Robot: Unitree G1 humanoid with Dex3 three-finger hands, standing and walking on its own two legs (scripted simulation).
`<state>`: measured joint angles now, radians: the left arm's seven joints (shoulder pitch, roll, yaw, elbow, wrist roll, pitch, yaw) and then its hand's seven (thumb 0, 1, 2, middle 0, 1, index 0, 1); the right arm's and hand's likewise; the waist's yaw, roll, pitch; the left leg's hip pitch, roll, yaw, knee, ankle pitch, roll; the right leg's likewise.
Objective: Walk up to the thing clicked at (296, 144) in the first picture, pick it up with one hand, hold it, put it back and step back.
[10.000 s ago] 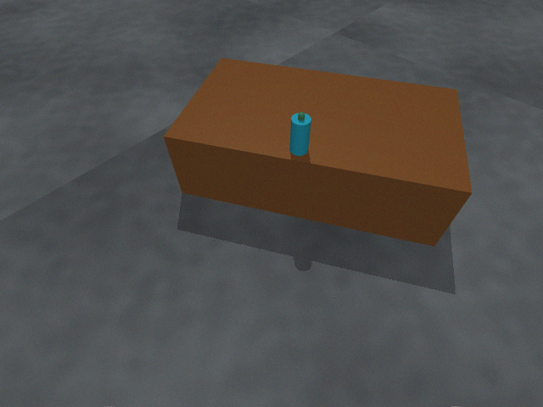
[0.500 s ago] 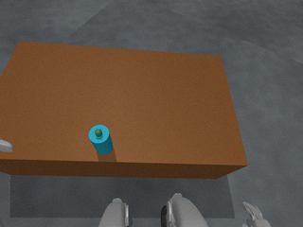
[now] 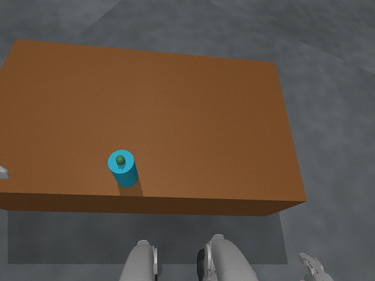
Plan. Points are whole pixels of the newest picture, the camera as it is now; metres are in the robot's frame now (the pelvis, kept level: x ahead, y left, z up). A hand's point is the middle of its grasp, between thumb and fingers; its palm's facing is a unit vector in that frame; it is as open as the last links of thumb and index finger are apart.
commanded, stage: go down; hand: left
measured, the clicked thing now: (123, 168) +0.41 +0.17 -0.25
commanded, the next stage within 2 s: none
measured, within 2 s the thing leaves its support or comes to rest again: neither
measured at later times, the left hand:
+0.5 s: hand out of the picture +0.38 +0.38 +0.01, palm faces +0.17 -0.98 -0.09, open 17.3 cm
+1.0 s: hand out of the picture +0.37 +0.38 +0.02, palm faces +0.17 -0.98 -0.08, open 17.4 cm
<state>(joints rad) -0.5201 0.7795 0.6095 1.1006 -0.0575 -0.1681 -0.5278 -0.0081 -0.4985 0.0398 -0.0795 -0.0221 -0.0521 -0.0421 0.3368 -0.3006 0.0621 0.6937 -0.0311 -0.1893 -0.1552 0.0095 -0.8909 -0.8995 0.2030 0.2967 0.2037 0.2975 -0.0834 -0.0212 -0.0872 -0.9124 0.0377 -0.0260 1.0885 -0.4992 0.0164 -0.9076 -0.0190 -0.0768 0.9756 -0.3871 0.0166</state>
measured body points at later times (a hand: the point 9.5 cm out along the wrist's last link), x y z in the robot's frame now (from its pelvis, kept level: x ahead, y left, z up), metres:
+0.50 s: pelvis +0.00 +0.01 -0.01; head +0.12 +0.05 +0.42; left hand +0.36 +0.44 +0.02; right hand +0.08 -0.27 -0.10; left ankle +0.01 +0.10 -0.67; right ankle +0.04 -0.14 -0.67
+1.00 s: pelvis -0.01 +0.00 -0.02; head +0.12 +0.05 +0.41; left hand +0.36 +0.43 +0.02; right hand +0.07 -0.28 -0.11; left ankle +0.01 +0.10 -0.67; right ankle +0.04 -0.14 -0.67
